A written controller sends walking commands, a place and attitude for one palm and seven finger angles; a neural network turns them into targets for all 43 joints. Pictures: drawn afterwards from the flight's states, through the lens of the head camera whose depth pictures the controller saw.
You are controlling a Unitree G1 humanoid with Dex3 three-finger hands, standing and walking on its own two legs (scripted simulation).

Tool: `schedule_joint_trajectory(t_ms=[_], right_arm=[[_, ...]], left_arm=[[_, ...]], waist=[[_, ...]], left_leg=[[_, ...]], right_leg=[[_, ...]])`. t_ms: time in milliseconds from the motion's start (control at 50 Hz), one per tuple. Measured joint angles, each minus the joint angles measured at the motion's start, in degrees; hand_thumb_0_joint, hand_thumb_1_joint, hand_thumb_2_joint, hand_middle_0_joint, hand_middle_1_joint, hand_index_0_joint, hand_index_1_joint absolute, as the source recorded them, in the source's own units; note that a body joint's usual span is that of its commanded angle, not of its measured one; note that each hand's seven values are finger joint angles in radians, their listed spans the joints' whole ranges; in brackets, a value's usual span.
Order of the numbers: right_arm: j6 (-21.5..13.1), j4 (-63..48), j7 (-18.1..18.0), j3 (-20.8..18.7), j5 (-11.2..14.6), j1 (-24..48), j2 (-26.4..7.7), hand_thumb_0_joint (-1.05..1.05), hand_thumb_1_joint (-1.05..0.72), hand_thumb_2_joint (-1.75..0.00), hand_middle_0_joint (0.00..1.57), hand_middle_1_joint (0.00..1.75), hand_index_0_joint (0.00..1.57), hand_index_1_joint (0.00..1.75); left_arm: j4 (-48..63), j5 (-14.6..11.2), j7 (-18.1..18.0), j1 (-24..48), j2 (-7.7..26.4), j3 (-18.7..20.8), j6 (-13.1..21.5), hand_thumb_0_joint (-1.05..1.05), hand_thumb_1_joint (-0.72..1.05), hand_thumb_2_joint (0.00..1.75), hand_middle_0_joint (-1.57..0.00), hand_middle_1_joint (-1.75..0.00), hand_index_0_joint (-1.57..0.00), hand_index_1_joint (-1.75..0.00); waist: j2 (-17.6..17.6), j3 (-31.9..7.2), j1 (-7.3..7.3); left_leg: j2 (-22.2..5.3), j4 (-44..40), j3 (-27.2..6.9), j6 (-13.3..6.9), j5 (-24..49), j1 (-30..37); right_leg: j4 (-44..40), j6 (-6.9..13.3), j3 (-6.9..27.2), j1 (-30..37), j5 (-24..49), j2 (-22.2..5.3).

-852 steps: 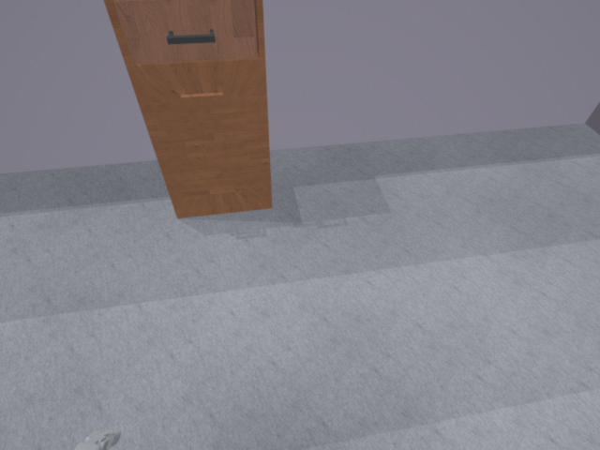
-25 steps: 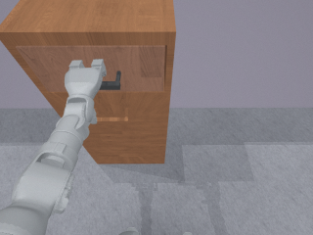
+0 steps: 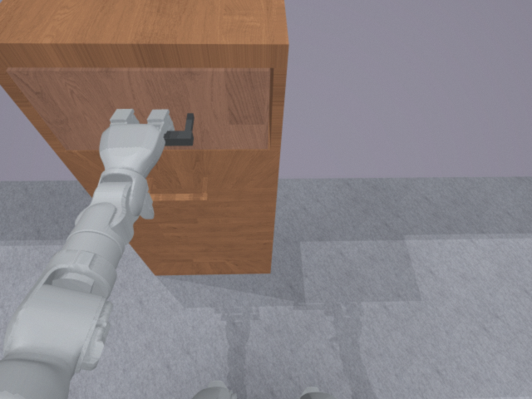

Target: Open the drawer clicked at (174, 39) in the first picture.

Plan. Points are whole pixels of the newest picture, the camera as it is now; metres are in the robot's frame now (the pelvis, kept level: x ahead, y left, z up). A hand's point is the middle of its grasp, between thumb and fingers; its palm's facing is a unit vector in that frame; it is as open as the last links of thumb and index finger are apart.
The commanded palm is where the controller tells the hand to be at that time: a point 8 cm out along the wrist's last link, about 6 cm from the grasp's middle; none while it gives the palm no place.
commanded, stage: lower the fingers behind the handle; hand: left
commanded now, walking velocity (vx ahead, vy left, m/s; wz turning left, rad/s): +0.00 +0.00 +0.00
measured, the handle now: (152, 129) +0.53 +0.18 +0.07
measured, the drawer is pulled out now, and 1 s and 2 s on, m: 0.00 0.00 0.09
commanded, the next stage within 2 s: close the thumb around the handle in 0.22 s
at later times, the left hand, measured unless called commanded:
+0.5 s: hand (146, 161) +0.48 +0.20 +0.04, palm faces -0.02 -0.05 -1.00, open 13.0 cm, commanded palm +0.46 +0.19 +0.09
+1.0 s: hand (149, 163) +0.48 +0.19 +0.05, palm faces -0.02 -0.03 -1.00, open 5.3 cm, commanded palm +0.45 +0.18 +0.09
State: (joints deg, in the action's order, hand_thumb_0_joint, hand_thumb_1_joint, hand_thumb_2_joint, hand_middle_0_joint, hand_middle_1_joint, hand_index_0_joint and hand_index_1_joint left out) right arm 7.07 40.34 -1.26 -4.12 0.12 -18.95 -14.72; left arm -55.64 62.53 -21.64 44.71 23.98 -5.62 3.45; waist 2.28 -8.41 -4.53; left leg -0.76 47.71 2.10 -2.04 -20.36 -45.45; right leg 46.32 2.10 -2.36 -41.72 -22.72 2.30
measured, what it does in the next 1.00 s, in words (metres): stands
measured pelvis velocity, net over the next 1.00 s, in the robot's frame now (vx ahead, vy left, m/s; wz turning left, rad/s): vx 0.02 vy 0.00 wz -0.01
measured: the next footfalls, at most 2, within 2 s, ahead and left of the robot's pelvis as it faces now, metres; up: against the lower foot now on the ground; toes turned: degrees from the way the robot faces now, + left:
none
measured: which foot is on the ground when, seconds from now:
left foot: down 0.00-1.00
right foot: down 0.00-1.00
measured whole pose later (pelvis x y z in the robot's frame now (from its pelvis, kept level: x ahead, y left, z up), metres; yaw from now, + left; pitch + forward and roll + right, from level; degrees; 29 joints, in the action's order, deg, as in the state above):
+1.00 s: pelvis +0.02 +0.00 +0.01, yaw -1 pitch +16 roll -1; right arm 8.7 39.4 -0.8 -3.6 0.3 -18.3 -13.3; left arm -55.0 61.4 -18.4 42.0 21.3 -6.7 -0.7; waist 2.7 -8.8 -4.2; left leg -0.5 43.7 3.2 -2.3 -20.5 -39.2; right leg 42.3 1.6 -1.0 -35.8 -22.4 2.2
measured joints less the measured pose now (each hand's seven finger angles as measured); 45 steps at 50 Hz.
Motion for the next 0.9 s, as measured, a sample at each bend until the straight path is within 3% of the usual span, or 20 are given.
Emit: schedule_joint_trajectory(t_ms=[100,200,340,460,600,740,900], right_arm=[[0.4,0.3,0.4,0.7,0.2,0.7,1.0,0.01,-0.91,-0.9,0.2,0.3,0.2,0.3],[1.0,0.0,-0.2,1.5,0.6,-0.1,1.6,0.01,-0.91,-0.9,0.2,0.3,0.2,0.3],[0.8,-1.1,-1.1,1.8,0.7,-1.3,1.5,0.01,-0.9,-0.9,0.2,0.3,0.2,0.3],[0.7,-0.9,-0.6,0.7,0.3,-1.5,0.8,0.01,-0.9,-0.9,0.2,0.3,0.2,0.3],[0.9,-0.1,0.6,-0.1,0.0,-0.5,0.6,0.01,-0.91,-0.9,0.2,0.3,0.2,0.3],[1.5,-0.3,0.9,0.1,0.1,0.3,1.2,0.01,-0.91,-0.9,0.2,0.3,0.2,0.3],[1.8,-0.9,0.6,0.5,0.2,0.4,1.5,0.01,-0.91,-0.9,0.2,0.3,0.2,0.3]], left_arm=[[-3.4,-0.5,-0.5,2.1,-0.9,0.0,-5.4,0.0,-0.49,0.3,-0.28,-1.2,-0.31,-1.2],[-5.0,-1.9,3.0,2.2,-1.2,-0.1,-7.0,0.0,-0.49,0.3,-0.3,-1.2,-0.34,-1.24],[-3.7,-2.0,6.1,0.7,0.0,0.4,-3.3,0.0,-0.49,0.3,-0.3,-1.2,-0.32,-1.22],[-0.6,-1.1,4.2,-1.2,0.2,0.8,-0.2,0.0,-0.42,0.34,-0.31,-1.21,-0.32,-1.21],[-0.3,-0.7,1.3,-1.3,-1.6,0.0,-2.8,0.0,-0.15,0.45,-0.33,-1.23,-0.34,-1.23],[-0.5,-1.4,2.3,-1.7,-2.8,-0.7,-5.9,0.0,0.2,0.6,-0.34,-1.27,-0.36,-1.27],[0.8,-1.5,3.7,-3.0,-2.9,-1.0,-4.8,0.0,0.62,0.78,-0.36,-1.32,-0.39,-1.32]], waist=[[0.3,0.0,-1.02],[0.7,-0.5,-1.48],[0.4,0.0,-1.55],[0.3,-0.3,-0.6],[0.4,-0.7,-0.05],[0.5,-1.0,-0.11],[0.6,-0.7,0.21]], left_leg=[[-0.1,-0.8,0.3,-0.1,0.2,0.5],[-0.1,-2.9,0.8,-0.2,0.5,3.3],[0.0,-4.0,1.1,-0.4,0.6,5.0],[0.0,-3.0,1.3,-0.6,0.0,3.9],[0.1,-2.3,1.3,-0.7,-0.5,3.3],[0.2,-3.2,1.4,-0.7,-0.4,4.8],[0.2,-4.1,1.3,-0.5,-0.3,6.5]], right_leg=[[-1.0,-0.2,0.3,0.5,0.4,0.1],[-3.2,-0.4,0.9,3.1,1.1,0.2],[-4.3,-0.5,1.3,4.7,1.2,0.2],[-3.5,-0.7,1.5,3.7,0.8,0.1],[-2.8,-0.9,1.5,3.1,0.3,-0.1],[-3.7,-0.9,1.6,4.6,0.4,-0.1],[-4.3,-0.7,1.6,6.1,0.4,-0.1]])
